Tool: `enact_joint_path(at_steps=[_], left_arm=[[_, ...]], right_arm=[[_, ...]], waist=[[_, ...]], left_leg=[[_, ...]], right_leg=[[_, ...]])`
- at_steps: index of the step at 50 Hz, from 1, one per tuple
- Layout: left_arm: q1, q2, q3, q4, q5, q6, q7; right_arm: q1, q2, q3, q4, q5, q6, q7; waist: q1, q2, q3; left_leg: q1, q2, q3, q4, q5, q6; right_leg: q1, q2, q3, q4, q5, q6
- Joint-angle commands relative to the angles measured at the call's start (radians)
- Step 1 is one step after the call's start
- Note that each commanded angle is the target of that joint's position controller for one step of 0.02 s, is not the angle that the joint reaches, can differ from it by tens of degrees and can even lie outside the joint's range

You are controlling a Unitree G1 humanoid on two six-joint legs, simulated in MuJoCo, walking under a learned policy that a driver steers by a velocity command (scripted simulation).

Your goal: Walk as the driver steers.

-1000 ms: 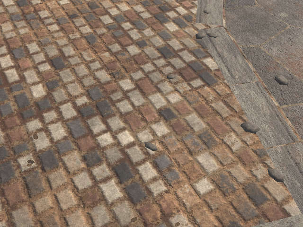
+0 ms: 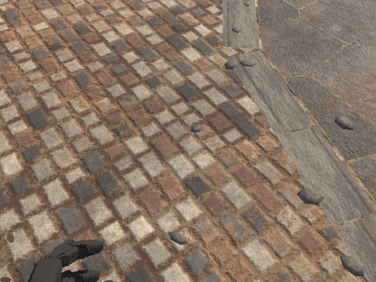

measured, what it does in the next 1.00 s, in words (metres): walks ahead, turning left: right foot, then left foot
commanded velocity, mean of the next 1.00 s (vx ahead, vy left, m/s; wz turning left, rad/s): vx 0.49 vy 0.00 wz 0.39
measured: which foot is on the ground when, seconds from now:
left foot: down 0.00-0.08, up 0.10-0.56, down 0.58-1.00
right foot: up 0.00-0.04, down 0.06-0.60, up 0.62-1.00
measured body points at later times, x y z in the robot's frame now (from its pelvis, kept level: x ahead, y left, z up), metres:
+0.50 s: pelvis +0.30 +0.00 +0.00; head +0.32 +0.02 +0.45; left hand +0.29 +0.28 -0.13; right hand +0.51 -0.21 -0.09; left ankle +0.46 +0.16 -0.70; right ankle +0.19 -0.11 -0.73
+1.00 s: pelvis +0.58 +0.09 +0.01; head +0.61 +0.12 +0.46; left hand +0.69 +0.40 -0.07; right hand +0.76 -0.16 -0.09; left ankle +0.47 +0.14 -0.73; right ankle +0.81 +0.02 -0.70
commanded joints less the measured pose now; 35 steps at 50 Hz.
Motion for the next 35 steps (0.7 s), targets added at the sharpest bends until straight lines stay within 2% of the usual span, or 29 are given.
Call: enact_joint_path(at_steps=[1, 2, 3, 4, 5, 6, 7, 8, 9, 10, 12, 14, 16, 19, 22, 24, 25, 27, 28, 29, 30, 31, 32, 33, 34, 35], left_arm=[[-0.010, 0.136, 0.043, -0.072, 0.002, -0.019, -0.002], [0.139, 0.176, 0.064, -0.030, 0.001, -0.016, 0.008], [0.322, 0.215, 0.080, 0.016, 0.007, -0.009, 0.022], [0.447, 0.309, 0.103, 0.044, 0.031, -0.004, 0.028], [0.457, 0.222, 0.080, 0.062, 0.021, 0.000, 0.028], [0.367, 0.179, 0.063, 0.058, 0.011, 0.002, 0.033], [0.286, 0.154, 0.056, 0.049, 0.010, 0.002, 0.035], [0.234, 0.127, 0.048, 0.052, 0.018, -0.005, 0.031], [0.201, 0.103, 0.042, 0.054, 0.029, -0.016, 0.028], [0.183, 0.097, 0.043, 0.061, 0.032, -0.023, 0.025], [0.181, 0.105, 0.048, 0.088, 0.028, -0.040, 0.022], [0.190, 0.130, 0.055, 0.111, 0.035, -0.048, 0.028], [0.206, 0.145, 0.058, 0.126, 0.036, -0.048, 0.037], [0.229, 0.169, 0.060, 0.138, 0.031, -0.042, 0.048], [0.296, 0.194, 0.066, 0.168, 0.018, -0.022, 0.054], [0.319, 0.206, 0.072, 0.181, 0.009, 0.001, 0.058], [0.320, 0.213, 0.075, 0.182, 0.005, 0.012, 0.061], [0.296, 0.240, 0.083, 0.171, 0.005, 0.032, 0.070], [0.283, 0.247, 0.084, 0.163, 0.008, 0.043, 0.075], [0.273, 0.234, 0.077, 0.152, 0.009, 0.050, 0.082], [0.313, 0.176, 0.055, 0.119, 0.028, 0.039, 0.085], [0.365, 0.071, 0.018, 0.081, 0.036, 0.003, 0.067], [0.273, 0.173, 0.038, 0.070, 0.005, -0.036, 0.047], [0.202, 0.189, 0.040, 0.044, -0.023, -0.055, 0.039], [0.186, 0.171, 0.036, 0.041, -0.009, -0.064, 0.044], [0.182, 0.183, 0.045, 0.049, 0.015, -0.059, 0.052]], right_arm=[[0.002, -0.207, -0.052, -0.038, -0.002, 0.006, -0.011], [-0.019, -0.208, -0.052, -0.044, -0.008, 0.015, -0.012], [-0.033, -0.194, -0.043, -0.062, -0.017, 0.016, -0.014], [0.090, -0.061, -0.005, -0.087, -0.023, 0.000, 0.000], [0.090, -0.079, -0.004, -0.059, -0.006, -0.027, 0.009], [-0.037, -0.177, -0.035, -0.105, 0.029, -0.044, 0.017], [-0.112, -0.180, -0.035, -0.129, 0.042, -0.051, 0.016], [-0.144, -0.160, -0.036, -0.133, 0.034, -0.048, 0.011], [-0.122, -0.148, -0.042, -0.123, 0.025, -0.035, 0.007], [-0.086, -0.121, -0.038, -0.109, 0.022, -0.019, 0.005], [-0.071, -0.085, -0.033, -0.107, 0.020, 0.008, 0.000], [-0.130, -0.090, -0.036, -0.139, 0.014, 0.017, -0.006], [-0.186, -0.090, -0.037, -0.163, 0.008, 0.009, -0.001], [-0.298, -0.064, -0.026, -0.197, 0.006, -0.005, 0.021], [-0.391, -0.056, -0.019, -0.247, 0.009, -0.007, 0.041], [-0.430, -0.066, -0.022, -0.284, 0.009, -0.005, 0.055], [-0.436, -0.073, -0.025, -0.300, 0.009, -0.004, 0.062], [-0.384, -0.107, -0.044, -0.312, 0.010, 0.002, 0.070], [-0.284, -0.141, -0.064, -0.296, 0.011, 0.006, 0.069], [-0.119, -0.197, -0.099, -0.256, 0.015, 0.009, 0.058], [0.014, -0.301, -0.135, -0.234, 0.015, 0.021, 0.035], [-0.041, -0.343, -0.134, -0.268, 0.019, 0.014, 0.036], [-0.029, -0.252, -0.107, -0.281, 0.009, 0.005, 0.041], [-0.057, -0.207, -0.095, -0.281, 0.000, -0.003, 0.040], [-0.119, -0.191, -0.091, -0.286, 0.001, -0.008, 0.040], [-0.175, -0.155, -0.080, -0.301, -0.002, -0.010, 0.037]], waist=[[0.104, 0.153, -0.016], [0.185, 0.156, -0.116], [0.266, 0.142, -0.244], [0.218, -0.094, -0.425], [0.227, -0.150, -0.501], [0.220, -0.109, -0.290], [0.188, -0.036, -0.158], [0.153, 0.024, -0.076], [0.113, -0.004, -0.052], [0.089, -0.029, -0.047], [0.069, -0.032, -0.018], [0.074, -0.028, 0.019], [0.089, -0.017, 0.026], [0.135, 0.006, 0.036], [0.176, 0.022, 0.054], [0.180, 0.019, 0.059], [0.172, 0.012, 0.053], [0.124, -0.024, -0.008], [0.066, -0.035, -0.072], [-0.021, -0.010, -0.160], [-0.048, 0.139, -0.270], [0.048, 0.322, -0.381], [-0.017, 0.200, -0.403], [-0.013, 0.150, -0.270], [0.036, 0.043, -0.171], [0.069, 0.036, -0.131]], left_leg=[[0.002, 0.291, -0.083, 0.172, 1.005, 0.099], [-0.024, 0.261, -0.056, 0.346, 1.131, 0.080], [-0.211, 0.233, -0.051, 0.579, 0.997, 0.056], [-0.644, 0.060, -0.023, 1.003, 0.418, -0.012], [-0.784, -0.021, -0.160, 1.170, -0.192, -0.011], [-0.877, 0.048, -0.165, 1.216, -0.154, 0.001], [-0.869, 0.102, -0.133, 1.171, -0.062, 0.007], [-0.841, 0.138, -0.113, 1.103, 0.002, 0.000], [-0.777, 0.171, -0.120, 1.057, 0.050, -0.005], [-0.723, 0.184, -0.125, 1.039, 0.071, -0.015], [-0.713, 0.195, -0.125, 1.002, 0.091, -0.036], [-0.779, 0.199, -0.138, 0.930, 0.172, -0.056], [-0.811, 0.192, -0.136, 0.805, 0.307, -0.061], [-0.770, 0.169, -0.063, 0.592, 0.469, -0.053], [-0.825, 0.158, -0.040, 0.492, 0.467, -0.034], [-0.872, 0.148, -0.024, 0.457, 0.391, -0.011], [-0.872, 0.136, -0.008, 0.448, 0.339, 0.003], [-0.763, 0.075, 0.051, 0.450, 0.225, 0.040], [-0.631, 0.032, 0.076, 0.445, 0.194, 0.065], [-0.392, -0.011, 0.072, 0.395, 0.236, 0.102], [-0.064, 0.163, -0.230, 0.375, 0.210, 0.191], [0.205, 0.373, -0.804, 0.213, 0.061, 0.378], [0.227, 0.373, -0.812, 0.145, 0.027, 0.343], [0.120, 0.338, -0.652, 0.147, 0.091, 0.299], [-0.037, 0.292, -0.533, 0.144, 0.209, 0.267], [-0.147, 0.259, -0.450, 0.131, 0.325, 0.246]], right_leg=[[0.109, 0.057, -0.030, -0.009, -0.091, -0.058], [0.304, 0.082, -0.053, -0.032, -0.072, -0.092], [0.627, -0.006, 0.035, 0.010, -0.044, -0.141], [1.070, -0.292, 0.499, 0.011, -0.208, -0.308], [1.100, -0.374, 0.791, -0.161, -0.329, -0.343], [0.933, -0.330, 0.648, -0.210, -0.387, -0.282], [0.751, -0.299, 0.493, -0.249, -0.335, -0.248], [0.605, -0.257, 0.389, -0.293, -0.251, -0.226], [0.515, -0.220, 0.303, -0.327, -0.190, -0.205], [0.451, -0.202, 0.253, -0.362, -0.176, -0.200], [0.372, -0.198, 0.165, -0.406, -0.119, -0.206], [0.356, -0.194, 0.095, -0.432, -0.077, -0.204], [0.384, -0.173, 0.024, -0.434, -0.028, -0.188], [0.417, -0.154, -0.067, -0.435, 0.010, -0.157], [0.558, -0.201, -0.088, -0.406, 0.034, -0.149], [0.664, -0.235, -0.098, -0.355, 0.095, -0.134], [0.703, -0.249, -0.105, -0.318, 0.166, -0.124], [0.738, -0.252, -0.135, -0.176, 0.481, -0.097], [0.722, -0.237, -0.154, -0.025, 0.610, -0.080], [0.622, -0.195, -0.183, 0.201, 0.594, -0.045], [0.323, -0.125, -0.198, 0.542, 0.257, 0.005], [-0.059, 0.101, -0.036, 0.864, -0.593, 0.057], [-0.167, 0.046, 0.143, 0.911, -0.589, 0.027], [-0.205, 0.004, 0.130, 0.874, -0.516, 0.003], [-0.176, -0.040, 0.121, 0.767, -0.441, -0.001], [-0.113, -0.072, 0.118, 0.677, -0.401, 0.005]])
